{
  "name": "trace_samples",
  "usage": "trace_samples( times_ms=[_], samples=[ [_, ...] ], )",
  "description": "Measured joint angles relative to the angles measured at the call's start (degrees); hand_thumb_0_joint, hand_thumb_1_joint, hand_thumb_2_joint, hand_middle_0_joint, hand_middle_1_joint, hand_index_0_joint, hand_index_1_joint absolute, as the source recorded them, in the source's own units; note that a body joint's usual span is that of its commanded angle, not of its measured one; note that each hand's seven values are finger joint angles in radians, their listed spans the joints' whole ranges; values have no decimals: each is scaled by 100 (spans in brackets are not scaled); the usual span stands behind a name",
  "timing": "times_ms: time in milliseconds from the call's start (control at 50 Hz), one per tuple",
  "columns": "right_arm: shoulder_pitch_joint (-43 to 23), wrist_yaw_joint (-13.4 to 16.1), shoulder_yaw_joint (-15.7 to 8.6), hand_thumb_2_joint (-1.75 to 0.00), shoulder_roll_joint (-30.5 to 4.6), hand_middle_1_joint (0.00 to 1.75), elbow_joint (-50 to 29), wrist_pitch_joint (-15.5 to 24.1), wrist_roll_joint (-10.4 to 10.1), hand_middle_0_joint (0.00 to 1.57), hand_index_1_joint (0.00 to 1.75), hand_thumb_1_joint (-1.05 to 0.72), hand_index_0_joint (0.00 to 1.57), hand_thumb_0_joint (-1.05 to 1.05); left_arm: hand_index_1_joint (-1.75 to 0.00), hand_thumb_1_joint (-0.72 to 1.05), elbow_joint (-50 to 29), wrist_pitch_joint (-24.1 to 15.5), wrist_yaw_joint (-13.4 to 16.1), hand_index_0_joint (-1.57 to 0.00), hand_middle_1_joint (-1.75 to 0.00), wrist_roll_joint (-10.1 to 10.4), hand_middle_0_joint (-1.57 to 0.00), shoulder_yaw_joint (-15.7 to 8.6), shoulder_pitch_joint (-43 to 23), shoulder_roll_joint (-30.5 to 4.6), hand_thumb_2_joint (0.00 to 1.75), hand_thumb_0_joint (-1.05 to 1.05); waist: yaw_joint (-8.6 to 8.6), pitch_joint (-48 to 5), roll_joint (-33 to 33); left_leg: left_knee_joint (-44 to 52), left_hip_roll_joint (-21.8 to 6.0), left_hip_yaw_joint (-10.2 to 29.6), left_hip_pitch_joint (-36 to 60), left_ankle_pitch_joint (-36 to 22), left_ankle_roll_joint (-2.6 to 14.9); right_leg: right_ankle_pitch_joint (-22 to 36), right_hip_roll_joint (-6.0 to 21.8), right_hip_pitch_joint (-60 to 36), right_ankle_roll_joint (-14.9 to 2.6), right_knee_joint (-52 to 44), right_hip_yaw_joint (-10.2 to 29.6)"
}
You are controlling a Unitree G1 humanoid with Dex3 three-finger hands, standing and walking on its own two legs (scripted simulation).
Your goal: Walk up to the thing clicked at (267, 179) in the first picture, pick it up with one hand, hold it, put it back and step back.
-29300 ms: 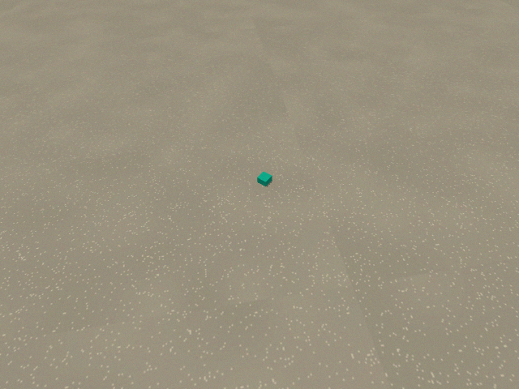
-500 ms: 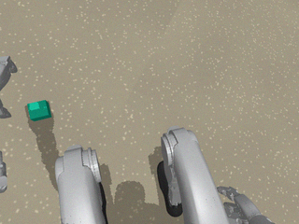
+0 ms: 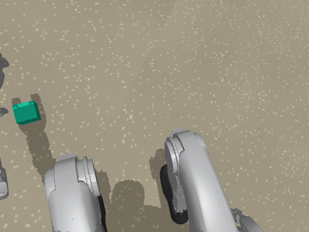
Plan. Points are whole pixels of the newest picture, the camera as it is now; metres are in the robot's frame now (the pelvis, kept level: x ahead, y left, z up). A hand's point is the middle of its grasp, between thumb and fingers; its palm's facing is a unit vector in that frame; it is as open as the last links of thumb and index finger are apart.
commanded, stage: home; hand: left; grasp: from above
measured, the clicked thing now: (27, 112) +0.48 +0.33 -0.31
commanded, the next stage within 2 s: none
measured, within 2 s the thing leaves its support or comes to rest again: neither
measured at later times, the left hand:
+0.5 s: hand out of the picture +0.32 +0.28 +0.07, palm faces -0.19 -0.72 -0.67, open 7.5 cm
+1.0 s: hand out of the picture +0.24 +0.22 +0.27, palm faces +0.19 -0.95 -0.24, open 7.4 cm
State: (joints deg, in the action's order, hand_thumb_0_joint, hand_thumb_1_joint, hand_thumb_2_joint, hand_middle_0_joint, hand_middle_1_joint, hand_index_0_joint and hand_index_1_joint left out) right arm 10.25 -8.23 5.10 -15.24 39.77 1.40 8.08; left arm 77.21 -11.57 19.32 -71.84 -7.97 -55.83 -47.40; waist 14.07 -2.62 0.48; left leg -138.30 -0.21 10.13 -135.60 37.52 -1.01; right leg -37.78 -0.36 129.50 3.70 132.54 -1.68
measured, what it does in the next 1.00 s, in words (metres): rises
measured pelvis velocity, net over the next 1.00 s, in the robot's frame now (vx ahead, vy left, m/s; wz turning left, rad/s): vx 0.06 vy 0.00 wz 0.15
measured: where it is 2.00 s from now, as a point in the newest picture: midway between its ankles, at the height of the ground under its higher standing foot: (139, 217)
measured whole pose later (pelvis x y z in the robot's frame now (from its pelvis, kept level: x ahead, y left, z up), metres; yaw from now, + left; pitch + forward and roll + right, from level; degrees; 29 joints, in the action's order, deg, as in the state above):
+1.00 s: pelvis +0.06 +0.00 +0.34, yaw +8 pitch +17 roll -4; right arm 14.2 8.4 3.6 -11.4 30.9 8.4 -2.1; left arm -0.6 25.3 4.4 2.8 -3.9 18.1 -14.3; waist 4.0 -10.0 2.4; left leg -71.3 -3.5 4.5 -57.6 30.9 -1.7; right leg -30.1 1.3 53.8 2.0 67.0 -3.2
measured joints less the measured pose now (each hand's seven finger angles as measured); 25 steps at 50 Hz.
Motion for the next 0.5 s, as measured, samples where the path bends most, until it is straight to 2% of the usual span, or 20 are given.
trace_samples(
  times_ms=[60,120,280,380,500],
  samples=[
    [38,-37,-113,-90,66,30,-12,-30,-135,21,30,-90,20,0,-71,-11,-392,212,-345,-22,-70,448,-24,25,215,221,90,0,-116,-141,102,197,-26,-75,173,66,18,-63,26,-146,48,-165,44],
    [83,-42,-242,-90,94,30,-63,-118,-297,21,30,-90,20,0,-64,5,-1080,394,-804,-22,-62,988,-24,22,661,491,90,0,-280,-299,196,471,-57,-142,445,135,30,-120,56,-389,86,-414,69],
    [-36,151,-491,-90,-11,30,-257,-344,-646,21,30,-90,20,0,-43,55,-3353,1012,-1793,-21,-42,2843,-22,161,2368,1212,89,0,-717,-669,247,1471,-146,-293,1507,170,37,-114,113,-1356,51,-1353,78],
    [-252,354,-624,-90,-102,30,-458,-322,-780,21,30,-90,20,0,-35,75,-4480,1319,-2015,-21,-35,3786,-22,285,3321,1567,89,0,-936,-762,170,2133,-179,-351,2246,79,13,-17,141,-2054,-8,-1979,55],
    [-540,593,-658,-90,-97,30,-683,-143,-887,20,30,-90,20,0,-32,85,-5376,1802,-1966,-21,-31,4733,-22,415,4254,1990,90,0,-1090,-800,106,2951,-200,-396,3206,-64,-26,116,174,-2980,-65,-2753,12]
  ],
)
